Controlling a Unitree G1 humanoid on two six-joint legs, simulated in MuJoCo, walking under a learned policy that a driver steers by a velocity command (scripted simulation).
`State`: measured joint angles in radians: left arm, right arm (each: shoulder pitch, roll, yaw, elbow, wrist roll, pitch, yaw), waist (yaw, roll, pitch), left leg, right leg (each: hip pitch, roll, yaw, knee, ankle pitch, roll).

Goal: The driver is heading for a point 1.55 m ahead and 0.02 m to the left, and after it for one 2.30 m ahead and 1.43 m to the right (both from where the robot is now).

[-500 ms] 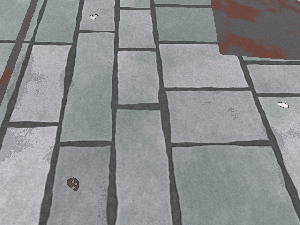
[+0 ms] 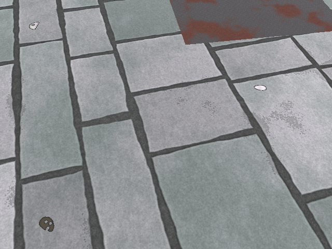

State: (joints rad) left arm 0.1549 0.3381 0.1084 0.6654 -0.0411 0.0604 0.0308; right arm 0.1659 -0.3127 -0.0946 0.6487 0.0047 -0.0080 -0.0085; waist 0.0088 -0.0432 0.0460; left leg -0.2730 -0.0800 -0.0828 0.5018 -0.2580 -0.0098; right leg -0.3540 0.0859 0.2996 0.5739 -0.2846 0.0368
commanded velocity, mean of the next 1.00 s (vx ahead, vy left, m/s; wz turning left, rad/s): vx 0.71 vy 0.00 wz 0.09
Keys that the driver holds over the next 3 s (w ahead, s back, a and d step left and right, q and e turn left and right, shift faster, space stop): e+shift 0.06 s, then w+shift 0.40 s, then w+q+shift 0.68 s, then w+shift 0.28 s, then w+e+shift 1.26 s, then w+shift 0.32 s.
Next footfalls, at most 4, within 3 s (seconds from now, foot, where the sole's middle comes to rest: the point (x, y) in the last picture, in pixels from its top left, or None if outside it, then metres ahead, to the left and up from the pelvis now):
0.58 right None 0.25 -0.26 -0.77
1.06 left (193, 196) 0.67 -0.11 -0.77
1.52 right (194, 113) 1.14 -0.13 -0.77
1.96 left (138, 66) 1.48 0.18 -0.77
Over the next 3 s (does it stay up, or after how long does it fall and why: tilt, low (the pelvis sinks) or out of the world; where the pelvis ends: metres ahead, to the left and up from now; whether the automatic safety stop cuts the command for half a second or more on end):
stays up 2.17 -0.21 -0.01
